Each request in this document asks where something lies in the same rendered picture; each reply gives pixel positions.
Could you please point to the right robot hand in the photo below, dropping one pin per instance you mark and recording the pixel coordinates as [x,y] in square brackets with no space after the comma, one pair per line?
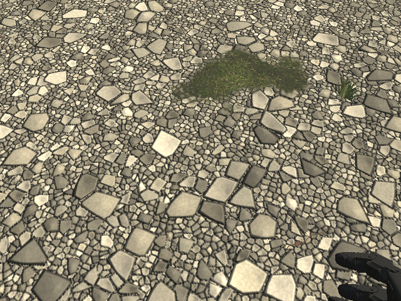
[376,266]

